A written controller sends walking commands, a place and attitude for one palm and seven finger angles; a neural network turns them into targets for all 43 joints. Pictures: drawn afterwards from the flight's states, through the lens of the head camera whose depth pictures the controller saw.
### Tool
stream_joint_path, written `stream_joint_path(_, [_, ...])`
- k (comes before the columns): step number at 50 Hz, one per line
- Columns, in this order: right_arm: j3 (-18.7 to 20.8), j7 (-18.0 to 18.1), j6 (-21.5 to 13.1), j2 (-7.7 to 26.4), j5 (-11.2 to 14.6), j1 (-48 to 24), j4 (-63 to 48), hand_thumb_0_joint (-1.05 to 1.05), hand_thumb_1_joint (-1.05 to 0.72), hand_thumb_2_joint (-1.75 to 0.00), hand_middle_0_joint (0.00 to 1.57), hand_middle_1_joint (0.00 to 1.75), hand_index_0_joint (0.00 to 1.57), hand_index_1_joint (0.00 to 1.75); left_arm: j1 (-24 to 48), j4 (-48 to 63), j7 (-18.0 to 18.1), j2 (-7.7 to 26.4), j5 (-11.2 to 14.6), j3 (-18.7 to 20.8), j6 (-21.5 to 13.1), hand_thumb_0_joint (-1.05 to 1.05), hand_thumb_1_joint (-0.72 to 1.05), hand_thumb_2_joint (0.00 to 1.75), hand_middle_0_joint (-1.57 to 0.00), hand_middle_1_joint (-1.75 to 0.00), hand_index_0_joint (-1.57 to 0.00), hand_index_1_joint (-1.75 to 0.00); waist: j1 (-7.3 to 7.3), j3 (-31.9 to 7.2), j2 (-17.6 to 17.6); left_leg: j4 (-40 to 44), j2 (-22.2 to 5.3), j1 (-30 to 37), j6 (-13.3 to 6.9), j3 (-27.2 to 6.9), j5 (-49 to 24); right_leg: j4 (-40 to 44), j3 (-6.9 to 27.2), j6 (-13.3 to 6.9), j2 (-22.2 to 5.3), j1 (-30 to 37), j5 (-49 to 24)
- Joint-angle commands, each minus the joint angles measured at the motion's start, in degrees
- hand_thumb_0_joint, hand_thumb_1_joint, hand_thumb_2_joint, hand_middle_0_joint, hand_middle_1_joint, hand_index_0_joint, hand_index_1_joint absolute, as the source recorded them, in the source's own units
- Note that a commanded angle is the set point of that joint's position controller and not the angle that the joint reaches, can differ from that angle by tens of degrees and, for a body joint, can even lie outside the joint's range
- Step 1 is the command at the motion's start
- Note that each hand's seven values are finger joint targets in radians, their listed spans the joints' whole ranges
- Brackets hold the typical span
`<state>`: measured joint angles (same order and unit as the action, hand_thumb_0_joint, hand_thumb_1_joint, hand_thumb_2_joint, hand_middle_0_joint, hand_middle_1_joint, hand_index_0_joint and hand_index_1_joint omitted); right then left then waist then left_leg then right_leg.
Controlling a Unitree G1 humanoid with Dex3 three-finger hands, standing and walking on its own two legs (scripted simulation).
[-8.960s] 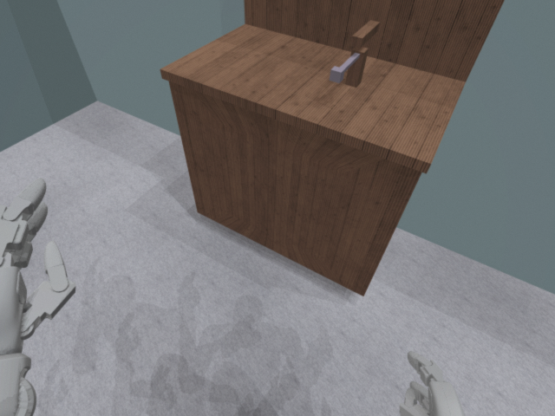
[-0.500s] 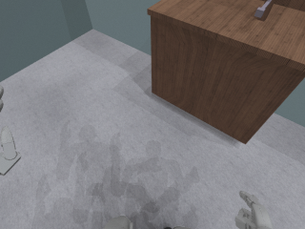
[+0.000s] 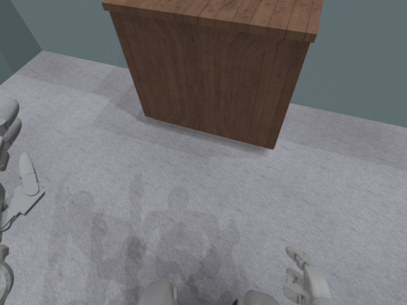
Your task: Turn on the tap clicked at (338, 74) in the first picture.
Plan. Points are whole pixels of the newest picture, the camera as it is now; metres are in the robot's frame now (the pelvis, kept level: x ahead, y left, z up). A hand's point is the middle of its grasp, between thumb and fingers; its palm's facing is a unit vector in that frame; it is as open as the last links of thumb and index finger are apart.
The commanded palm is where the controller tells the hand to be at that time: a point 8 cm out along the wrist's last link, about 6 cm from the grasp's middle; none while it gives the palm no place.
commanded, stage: turn to face it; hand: left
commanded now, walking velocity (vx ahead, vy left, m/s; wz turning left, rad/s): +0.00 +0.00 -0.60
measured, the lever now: out of the picture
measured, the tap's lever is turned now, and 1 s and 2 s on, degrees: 0 0 0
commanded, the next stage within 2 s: take the last steps up to it in 1.06 s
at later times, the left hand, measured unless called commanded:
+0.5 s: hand (99, 200) +0.22 +0.14 +0.19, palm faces +0.16 -0.89 -0.42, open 7.4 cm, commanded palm +0.18 +0.19 +0.20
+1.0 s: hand (162, 223) +0.20 +0.06 +0.19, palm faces -0.07 -0.90 -0.44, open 7.4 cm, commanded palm +0.17 +0.12 +0.20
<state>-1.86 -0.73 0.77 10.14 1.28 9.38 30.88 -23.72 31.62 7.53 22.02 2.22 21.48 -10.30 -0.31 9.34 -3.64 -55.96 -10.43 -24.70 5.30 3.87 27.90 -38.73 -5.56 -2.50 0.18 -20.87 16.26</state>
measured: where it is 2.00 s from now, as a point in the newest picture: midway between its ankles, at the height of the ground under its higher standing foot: outside the picture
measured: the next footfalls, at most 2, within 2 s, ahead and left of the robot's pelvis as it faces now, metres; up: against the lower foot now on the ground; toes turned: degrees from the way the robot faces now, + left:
left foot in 0.26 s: +0.04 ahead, +0.12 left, +0.00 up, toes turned -4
right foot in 0.56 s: -0.06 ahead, -0.17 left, +0.00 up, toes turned -27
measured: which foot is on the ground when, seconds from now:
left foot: up 0.00-0.24, down 0.26-0.56, up 0.58-0.92, down 0.94-1.00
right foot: down 0.00-0.28, up 0.30-0.54, down 0.56-0.96, up 0.98-1.00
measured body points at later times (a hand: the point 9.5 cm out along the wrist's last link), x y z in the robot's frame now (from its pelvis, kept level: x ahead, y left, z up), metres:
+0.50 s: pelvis -0.06 -0.02 +0.01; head -0.03 -0.03 +0.46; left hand +0.21 +0.19 +0.21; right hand +0.06 -0.26 -0.08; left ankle +0.00 +0.12 -0.72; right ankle -0.07 -0.14 -0.69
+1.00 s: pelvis -0.11 -0.04 +0.01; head -0.07 -0.04 +0.46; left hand +0.19 +0.11 +0.21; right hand -0.10 -0.35 -0.06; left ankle -0.06 +0.07 -0.72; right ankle -0.10 -0.15 -0.71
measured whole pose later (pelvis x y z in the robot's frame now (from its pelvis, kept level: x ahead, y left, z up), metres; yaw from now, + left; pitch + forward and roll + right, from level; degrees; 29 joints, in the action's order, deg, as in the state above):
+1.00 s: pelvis -0.11 -0.04 +0.01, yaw -30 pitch +1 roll +1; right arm 2.4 3.3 1.8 14.3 0.7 11.4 31.7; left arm -28.6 33.0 8.7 23.0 1.5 22.7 -11.1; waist -0.2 3.1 3.3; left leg -31.4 -2.3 -14.4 0.5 5.7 16.8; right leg -36.9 0.7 -1.2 2.8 -24.0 17.0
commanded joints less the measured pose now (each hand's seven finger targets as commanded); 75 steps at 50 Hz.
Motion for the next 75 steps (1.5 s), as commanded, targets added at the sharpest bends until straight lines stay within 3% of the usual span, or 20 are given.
stream_joint_path(1, [3.1, 0.7, -0.2, 5.0, 0.1, -4.9, -8.6, 0.00, -0.90, -0.90, 0.20, 0.30, 0.20, 0.30, -8.3, 15.3, 2.2, 12.9, 2.0, 13.6, -3.8, 0.00, 0.90, 0.90, -0.20, -0.30, -0.20, -0.30, -0.83, -20.3, 9.5, -12.6, 3.3, -10.4, 0.3, -4.8, -0.7, 13.5, 21.6, -7.7, -16.2, 20.2, -30.4])
stream_joint_path(11, [4.4, 2.0, 1.0, 8.5, -0.2, -1.7, -8.2, 0.00, -0.90, -0.90, 0.20, 0.30, 0.20, 0.30, -5.7, 12.2, 2.2, 9.9, 0.8, 8.8, -2.9, 0.00, 0.90, 0.90, -0.20, -0.30, -0.20, -0.30, -0.24, -17.3, 8.9, 28.1, 6.4, 15.6, -2.9, -0.6, -7.1, 17.3, 24.5, -3.4, -10.3, 0.3, 0.8])
stream_joint_path(14, [4.8, 3.1, -0.2, 9.6, -0.6, -3.7, -9.6, 0.00, -0.90, -0.90, 0.20, 0.30, 0.20, 0.30, -0.9, 14.8, 1.6, 10.9, -0.7, 8.6, -4.4, 0.00, 0.90, 0.90, -0.20, -0.30, -0.20, -0.30, -1.24, -12.5, -16.6, 43.1, -15.3, 15.5, -12.9, -17.7, -5.9, -14.8, 9.0, 3.6, 1.5, -12.0, 13.3])
stream_joint_path(15, [4.5, 3.1, -0.8, 8.3, -1.0, -4.2, -9.8, 0.00, -0.90, -0.90, 0.20, 0.30, 0.20, 0.30, 0.5, 13.4, 1.7, 10.0, -1.4, 7.2, -4.4, 0.00, 0.90, 0.90, -0.20, -0.30, -0.20, -0.30, -0.41, -9.0, -14.9, 44.8, -17.5, 6.1, -14.6, -19.6, -3.7, -27.7, 7.8, 4.1, 0.1, -9.4, 12.1])
stream_joint_path(18, [5.3, 2.0, -2.2, 9.0, -0.1, -2.9, -8.9, 0.00, -0.90, -0.90, 0.20, 0.30, 0.20, 0.30, 3.1, 13.5, 1.4, 7.7, -1.4, 3.8, -4.3, 0.00, 0.90, 0.90, -0.20, -0.30, -0.20, -0.30, -0.75, -7.4, -9.4, 37.8, -12.9, 9.2, -11.8, -4.5, -16.8, -26.3, 4.4, 5.7, -2.7, -11.7, 10.5])
stream_joint_path(26, [5.1, 0.5, -4.7, 9.5, -0.1, 0.9, -8.9, 0.00, -0.90, -0.90, 0.20, 0.30, 0.20, 0.30, 3.6, 10.2, 1.0, 8.6, -0.4, 5.0, -3.3, 0.00, 0.90, 0.90, -0.20, -0.30, -0.20, -0.30, -0.38, -12.5, -9.4, 22.7, -9.0, 9.4, -5.2, 5.1, -25.4, 9.3, -3.1, 5.1, 0.0, 10.3, -0.8])
stream_joint_path(27, [5.1, 0.5, -4.6, 8.6, 0.2, 1.1, -8.8, 0.00, -0.90, -0.90, 0.20, 0.30, 0.20, 0.30, 2.2, 8.9, 1.1, 9.8, -0.8, 5.9, -3.2, 0.00, 0.90, 0.90, -0.20, -0.30, -0.20, -0.30, -0.31, -14.1, -1.9, 14.2, -5.8, 7.1, -3.6, 6.7, -19.8, 13.8, 3.0, 2.5, -4.8, 13.4, -8.8])
stream_joint_path(28, [4.1, 0.6, -4.4, 6.3, 0.2, -0.2, -9.8, 0.00, -0.90, -0.90, 0.20, 0.30, 0.20, 0.30, 2.1, 9.8, 1.7, 12.9, -0.5, 8.5, -4.0, 0.00, 0.90, 0.90, -0.20, -0.30, -0.20, -0.30, -0.89, -14.8, 13.7, 2.4, 1.0, -4.3, -1.0, 7.3, -1.0, 15.0, 18.4, -2.8, -14.3, 20.4, -33.5])
stream_joint_path(29, [4.2, 1.0, -4.1, 6.8, 0.6, -2.6, -10.5, 0.00, -0.90, -0.90, 0.20, 0.30, 0.20, 0.30, 0.3, 8.7, 2.0, 14.1, 1.0, 10.9, -3.2, 0.00, 0.90, 0.90, -0.20, -0.30, -0.20, -0.30, -2.28, -17.7, 21.3, -8.3, 4.9, -9.2, -0.4, 1.2, 7.5, 16.7, 29.3, -6.1, -19.4, 18.6, -38.6])
stream_joint_path(33, [2.8, 1.2, -0.4, 4.9, 0.0, -5.7, -8.5, 0.00, -0.90, -0.90, 0.20, 0.30, 0.20, 0.30, -7.9, 13.3, 1.9, 12.0, 1.9, 12.0, -3.9, 0.00, 0.90, 0.90, -0.20, -0.30, -0.20, -0.30, -0.85, -19.6, 8.9, -13.5, 3.7, -10.7, 0.1, -4.8, -1.8, 14.2, 20.6, -7.3, -16.3, 19.9, -31.1])
stream_joint_path(41, [4.5, 2.8, -0.8, 7.5, -0.3, -4.3, -7.8, 0.00, -0.90, -0.90, 0.20, 0.30, 0.20, 0.30, -8.0, 11.3, 2.4, 10.9, 1.1, 10.4, -3.8, 0.00, 0.90, 0.90, -0.20, -0.30, -0.20, -0.30, -1.51, -18.5, 10.9, 11.0, 6.8, 2.3, -2.2, -1.3, -2.4, 19.5, 22.8, -7.9, -14.9, 11.1, -14.5])
stream_joint_path(45, [4.9, 3.2, -1.3, 8.3, -0.2, -2.0, -7.5, 0.00, -0.90, -0.90, 0.20, 0.30, 0.20, 0.30, -5.1, 12.7, 2.4, 10.1, 0.2, 8.0, -3.5, 0.00, 0.90, 0.90, -0.20, -0.30, -0.20, -0.30, -0.09, -18.9, 7.6, 28.5, 6.8, 14.7, -3.8, -0.6, -9.2, 17.7, 22.0, -3.8, -12.3, 5.8, -7.3])
stream_joint_path(49, [4.8, 4.3, -3.0, 8.3, -1.0, -2.8, -8.0, 0.00, -0.90, -0.90, 0.20, 0.30, 0.20, 0.30, -3.4, 13.0, 2.1, 10.8, -1.1, 7.9, -4.7, 0.00, 0.90, 0.90, -0.20, -0.30, -0.20, -0.30, -0.79, -13.9, -16.4, 40.9, -14.5, 14.3, -14.2, -17.9, -23.1, -13.3, 6.3, 3.7, 0.1, -7.1, 12.3])
stream_joint_path(52, [5.2, 3.3, -4.8, 8.4, -0.4, -1.7, -6.9, 0.00, -0.90, -0.90, 0.20, 0.30, 0.20, 0.30, 2.0, 14.3, 1.5, 9.0, -1.6, 4.9, -4.6, 0.00, 0.90, 0.90, -0.20, -0.30, -0.20, -0.30, -0.63, -10.9, -9.6, 35.0, -10.1, 12.7, -12.0, -5.4, -33.5, -15.8, 3.7, 4.6, -1.4, -7.0, 9.4])
stream_joint_path(59, [4.6, 2.3, -6.6, 8.7, -0.2, -1.0, -6.4, 0.00, -0.90, -0.90, 0.20, 0.30, 0.20, 0.30, 2.3, 8.7, 1.3, 8.1, -1.1, 4.7, -3.9, 0.00, 0.90, 0.90, -0.20, -0.30, -0.20, -0.30, 0.09, -13.1, -8.6, 25.2, -5.8, 9.7, -6.9, -0.3, -30.6, 13.0, -2.2, 4.2, -0.4, 11.4, -3.4])
stream_joint_path(60, [4.5, 2.3, -6.4, 8.0, -0.1, -1.0, -6.3, 0.00, -0.90, -0.90, 0.20, 0.30, 0.20, 0.30, 2.9, 8.7, 1.5, 9.0, -1.3, 5.3, -4.1, 0.00, 0.90, 0.90, -0.20, -0.30, -0.20, -0.30, 0.49, -15.4, -2.7, 20.1, -3.0, 6.7, -5.7, 1.5, -22.8, 15.2, 2.1, 2.2, -4.6, 16.0, -10.2])
stream_joint_path(62, [4.2, 2.7, -5.4, 6.9, 0.1, -2.1, -6.8, 0.00, -0.90, -0.90, 0.20, 0.30, 0.20, 0.30, 0.1, 6.2, 2.1, 10.1, -0.1, 6.5, -3.1, 0.00, 0.90, 0.90, -0.20, -0.30, -0.20, -0.30, -0.16, -17.7, 16.9, 4.2, 7.4, -5.6, -3.2, 2.8, 3.1, 19.4, 24.7, -6.1, -18.8, 19.9, -17.1])
stream_joint_path(65, [3.0, 3.2, -3.5, 6.1, -0.5, -4.3, -5.2, 0.00, -0.90, -0.90, 0.20, 0.30, 0.20, 0.30, -5.6, 8.8, 2.6, 11.3, 0.2, 8.9, -3.7, 0.00, 0.90, 0.90, -0.20, -0.30, -0.20, -0.30, -0.04, -13.9, 10.5, -6.6, 4.8, -10.2, -3.6, -4.5, -2.5, 22.7, 22.8, -8.5, -21.1, 16.0, -6.0])
stream_joint_path(67, [3.1, 3.5, -2.5, 6.1, -0.6, -4.8, -4.7, 0.00, -0.90, -0.90, 0.20, 0.30, 0.20, 0.30, -6.2, 9.2, 2.4, 10.5, 0.1, 8.9, -4.6, 0.00, 0.90, 0.90, -0.20, -0.30, -0.20, -0.30, 0.39, -14.9, 9.4, -1.3, 4.3, -7.6, -3.6, -3.3, -4.8, 22.9, 15.7, -7.1, -19.5, 13.9, -5.4])
stream_joint_path(75, [5.0, 4.9, -4.9, 7.0, -1.5, -1.0, -4.0, 0.00, -0.90, -0.90, 0.20, 0.30, 0.20, 0.30, -2.2, 9.1, 3.5, 8.7, -1.1, 5.8, -5.4, 0.00, 0.90, 0.90, -0.20, -0.30, -0.20, -0.30, 0.12, -14.9, 9.1, 26.1, 8.1, 10.3, -5.7, 4.1, -9.0, 21.6, 12.8, -4.7, -17.1, 8.0, 10.4])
